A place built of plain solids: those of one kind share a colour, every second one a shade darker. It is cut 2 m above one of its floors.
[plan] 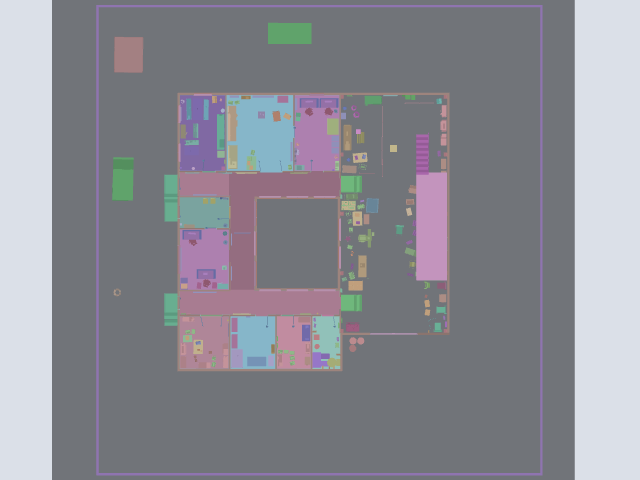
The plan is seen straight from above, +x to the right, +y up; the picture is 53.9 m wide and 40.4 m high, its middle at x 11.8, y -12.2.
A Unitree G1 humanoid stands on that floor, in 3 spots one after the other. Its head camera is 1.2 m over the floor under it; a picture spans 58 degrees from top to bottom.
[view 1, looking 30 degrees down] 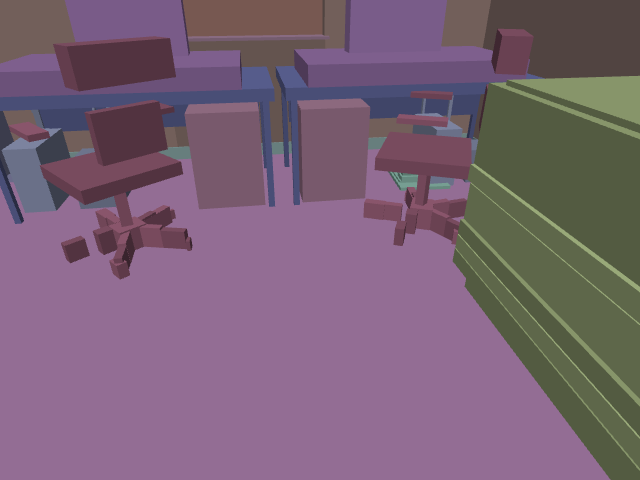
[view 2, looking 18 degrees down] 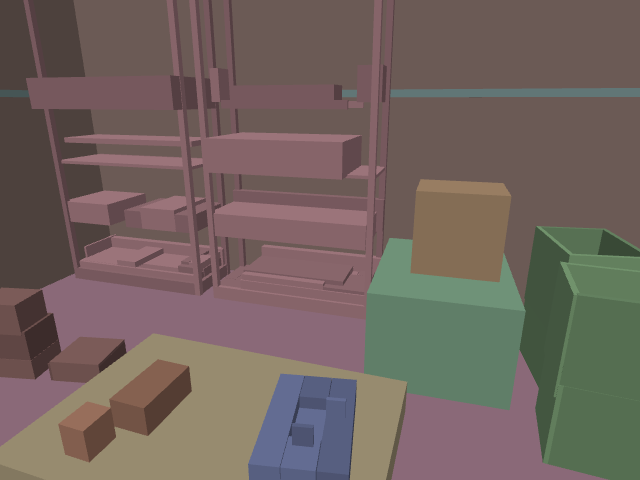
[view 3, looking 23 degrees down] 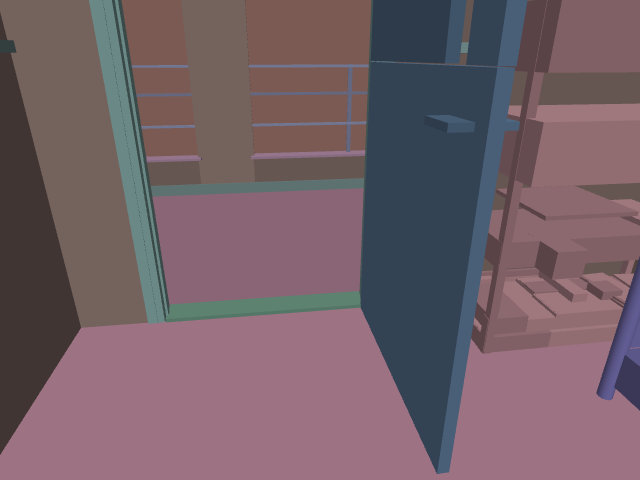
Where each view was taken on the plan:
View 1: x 11.55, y -3.55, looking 81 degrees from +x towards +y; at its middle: raised_floor_office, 2.40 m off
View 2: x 2.65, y -20.50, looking -163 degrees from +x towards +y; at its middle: shelving_bay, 2.43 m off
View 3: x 9.05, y -20.50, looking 82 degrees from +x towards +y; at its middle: raised_floor_corridor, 3.07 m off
